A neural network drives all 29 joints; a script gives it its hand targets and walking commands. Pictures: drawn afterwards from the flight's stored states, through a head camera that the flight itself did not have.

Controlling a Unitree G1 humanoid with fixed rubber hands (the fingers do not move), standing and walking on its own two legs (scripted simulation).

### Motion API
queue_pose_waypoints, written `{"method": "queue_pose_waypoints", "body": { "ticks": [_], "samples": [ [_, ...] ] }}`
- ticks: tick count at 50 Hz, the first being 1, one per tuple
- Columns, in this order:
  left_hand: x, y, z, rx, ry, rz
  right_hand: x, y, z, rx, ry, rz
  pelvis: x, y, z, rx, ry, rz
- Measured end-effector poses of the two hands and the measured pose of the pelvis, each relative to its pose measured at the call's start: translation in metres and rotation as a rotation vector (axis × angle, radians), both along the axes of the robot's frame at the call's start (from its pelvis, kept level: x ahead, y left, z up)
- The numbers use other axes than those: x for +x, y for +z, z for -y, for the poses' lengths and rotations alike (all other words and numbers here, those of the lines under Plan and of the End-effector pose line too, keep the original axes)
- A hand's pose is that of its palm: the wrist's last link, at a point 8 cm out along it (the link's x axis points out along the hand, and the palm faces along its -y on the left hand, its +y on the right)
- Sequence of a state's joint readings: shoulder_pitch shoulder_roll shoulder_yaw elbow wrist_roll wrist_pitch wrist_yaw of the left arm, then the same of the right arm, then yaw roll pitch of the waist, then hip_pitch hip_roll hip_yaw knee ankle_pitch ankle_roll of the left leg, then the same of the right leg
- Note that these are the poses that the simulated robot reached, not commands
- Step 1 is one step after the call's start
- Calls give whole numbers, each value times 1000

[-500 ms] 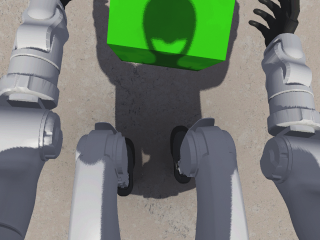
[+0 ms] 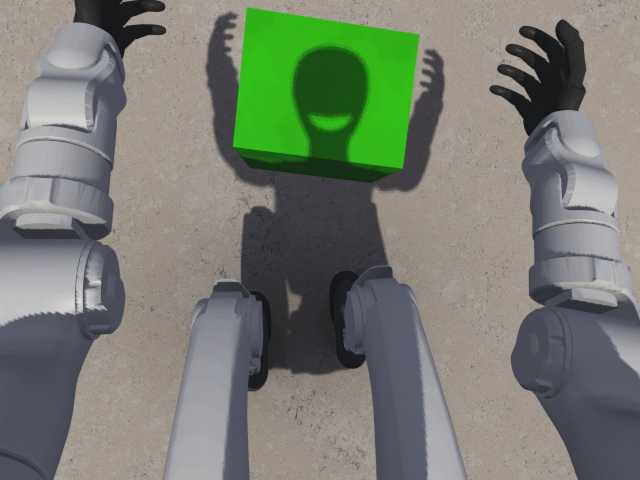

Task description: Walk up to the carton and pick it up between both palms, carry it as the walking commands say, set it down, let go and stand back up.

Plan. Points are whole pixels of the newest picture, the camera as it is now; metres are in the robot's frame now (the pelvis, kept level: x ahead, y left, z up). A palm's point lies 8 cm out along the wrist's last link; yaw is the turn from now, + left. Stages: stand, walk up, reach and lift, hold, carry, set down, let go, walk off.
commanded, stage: set down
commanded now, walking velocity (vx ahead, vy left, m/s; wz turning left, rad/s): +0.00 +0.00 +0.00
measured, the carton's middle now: (321, 112) +0.56 -0.06 -0.40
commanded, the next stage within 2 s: let go in 0.62 s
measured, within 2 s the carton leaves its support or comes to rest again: neither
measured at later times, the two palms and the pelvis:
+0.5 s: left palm out of the picture +0.55 +0.18 +0.05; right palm out of the picture +0.47 -0.27 +0.05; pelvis +0.03 +0.00 +0.14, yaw +1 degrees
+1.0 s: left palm out of the picture +0.43 +0.20 +0.10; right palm out of the picture +0.39 -0.26 +0.11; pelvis +0.08 -0.01 +0.20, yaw +1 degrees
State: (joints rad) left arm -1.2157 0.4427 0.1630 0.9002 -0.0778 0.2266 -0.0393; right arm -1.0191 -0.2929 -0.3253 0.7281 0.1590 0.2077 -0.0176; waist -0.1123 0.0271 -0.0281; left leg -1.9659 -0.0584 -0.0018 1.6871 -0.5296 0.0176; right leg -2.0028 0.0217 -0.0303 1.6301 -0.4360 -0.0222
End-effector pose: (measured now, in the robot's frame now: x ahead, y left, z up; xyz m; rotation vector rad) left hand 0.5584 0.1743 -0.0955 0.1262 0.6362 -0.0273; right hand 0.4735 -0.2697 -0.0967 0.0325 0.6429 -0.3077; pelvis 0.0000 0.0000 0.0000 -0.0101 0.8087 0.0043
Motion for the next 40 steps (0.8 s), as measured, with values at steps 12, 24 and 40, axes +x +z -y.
{"method": "queue_pose_waypoints", "body": {
  "ticks": [12,24,40],
  "samples": [
    [2,77,-3,-11,-18,-1,0,76,0,5,4,11,15,66,1,5,0,11],
    [-4,142,-6,-9,-10,-15,-4,141,-1,-9,14,-11,32,132,0,10,0,48],
    [-43,156,-8,79,38,-40,-26,158,-13,-58,149,-84,53,168,3,11,2,78]
  ]
}}
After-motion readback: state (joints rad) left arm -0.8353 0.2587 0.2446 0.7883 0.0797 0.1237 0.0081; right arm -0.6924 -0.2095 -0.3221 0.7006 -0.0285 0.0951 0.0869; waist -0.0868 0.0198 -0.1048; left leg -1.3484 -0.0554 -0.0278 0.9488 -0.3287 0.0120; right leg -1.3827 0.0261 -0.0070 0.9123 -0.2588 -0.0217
